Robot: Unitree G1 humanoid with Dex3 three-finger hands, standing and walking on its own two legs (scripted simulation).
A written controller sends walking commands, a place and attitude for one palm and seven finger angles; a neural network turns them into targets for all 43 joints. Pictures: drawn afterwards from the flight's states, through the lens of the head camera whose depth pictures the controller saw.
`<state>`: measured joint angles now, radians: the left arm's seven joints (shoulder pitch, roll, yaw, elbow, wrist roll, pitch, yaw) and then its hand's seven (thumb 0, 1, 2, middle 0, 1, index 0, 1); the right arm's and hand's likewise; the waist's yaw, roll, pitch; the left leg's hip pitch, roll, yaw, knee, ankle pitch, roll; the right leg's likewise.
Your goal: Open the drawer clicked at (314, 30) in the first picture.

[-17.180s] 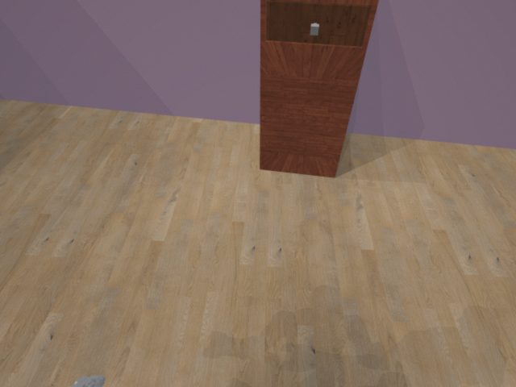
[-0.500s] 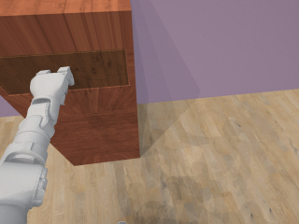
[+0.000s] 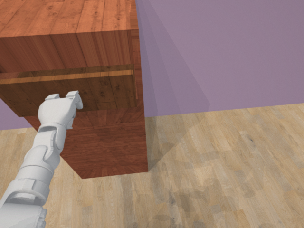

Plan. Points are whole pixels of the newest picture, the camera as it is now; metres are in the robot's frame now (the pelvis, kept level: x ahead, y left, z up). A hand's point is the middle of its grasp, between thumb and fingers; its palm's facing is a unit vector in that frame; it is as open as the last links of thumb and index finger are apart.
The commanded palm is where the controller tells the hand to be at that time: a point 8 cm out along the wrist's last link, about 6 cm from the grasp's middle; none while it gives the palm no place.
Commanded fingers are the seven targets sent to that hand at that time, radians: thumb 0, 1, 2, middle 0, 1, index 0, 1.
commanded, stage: pull the drawer open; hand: left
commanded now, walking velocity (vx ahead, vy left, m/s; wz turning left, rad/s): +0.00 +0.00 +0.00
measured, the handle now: (69, 106) +0.45 +0.25 +0.06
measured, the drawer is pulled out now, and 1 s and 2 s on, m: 0.04 0.10 0.25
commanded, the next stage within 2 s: none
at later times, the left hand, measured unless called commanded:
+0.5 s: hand (66, 122) +0.40 +0.25 +0.04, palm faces -0.04 -0.03 -1.00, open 6.4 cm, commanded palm +0.39 +0.26 +0.10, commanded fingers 0.00 0.90 0.90 -0.40 -1.35 -0.40 -1.35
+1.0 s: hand (63, 141) +0.34 +0.24 +0.04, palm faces +0.03 -0.09 -1.00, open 6.2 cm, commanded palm +0.31 +0.25 +0.10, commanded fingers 0.00 0.90 0.90 -0.40 -1.35 -0.40 -1.35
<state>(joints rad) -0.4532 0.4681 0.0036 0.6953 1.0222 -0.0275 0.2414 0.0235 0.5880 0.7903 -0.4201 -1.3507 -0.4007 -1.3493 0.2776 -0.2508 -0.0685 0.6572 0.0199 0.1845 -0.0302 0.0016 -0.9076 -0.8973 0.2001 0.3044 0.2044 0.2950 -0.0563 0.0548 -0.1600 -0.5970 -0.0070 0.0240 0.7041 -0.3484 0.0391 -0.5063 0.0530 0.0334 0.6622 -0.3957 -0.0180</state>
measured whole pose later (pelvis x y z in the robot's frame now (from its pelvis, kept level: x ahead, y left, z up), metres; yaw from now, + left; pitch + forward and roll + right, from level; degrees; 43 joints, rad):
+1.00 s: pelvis +0.00 +0.00 +0.00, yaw -1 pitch +11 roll -1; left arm -0.14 0.43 -0.02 0.34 0.98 0.04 0.25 0.03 0.60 0.78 -0.42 -1.35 -0.41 -1.35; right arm 0.23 -0.25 -0.07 0.62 0.03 0.15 -0.02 0.00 -0.91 -0.90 0.20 0.30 0.20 0.29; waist -0.03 0.06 -0.15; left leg -0.53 -0.01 0.04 0.68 -0.34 0.04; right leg -0.45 0.05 0.05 0.65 -0.39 -0.01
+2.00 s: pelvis -0.01 -0.02 +0.00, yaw +2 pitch +6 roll +1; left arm 0.39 0.40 -0.06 -0.13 0.97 0.05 0.28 0.05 0.63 0.75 -0.42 -1.35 -0.37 -1.35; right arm 0.06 -0.23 -0.01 0.60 -0.01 0.09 -0.02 0.01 -0.91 -0.90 0.20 0.30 0.20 0.29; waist 0.07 0.07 -0.11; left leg -0.45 -0.02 0.01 0.71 -0.36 0.02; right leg -0.38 0.04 0.02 0.71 -0.44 -0.04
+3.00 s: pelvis -0.02 -0.03 -0.01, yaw +2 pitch +5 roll +1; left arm 0.52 0.42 -0.02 -0.22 0.97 0.01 0.32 0.01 0.39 0.68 -0.39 -1.30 -0.41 -1.31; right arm 0.11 -0.22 0.00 0.59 -0.02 0.09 -0.03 0.01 -0.91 -0.90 0.20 0.30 0.20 0.29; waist 0.09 0.08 -0.11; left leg -0.50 -0.01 -0.01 0.77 -0.36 0.00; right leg -0.42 0.05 -0.01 0.79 -0.45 -0.06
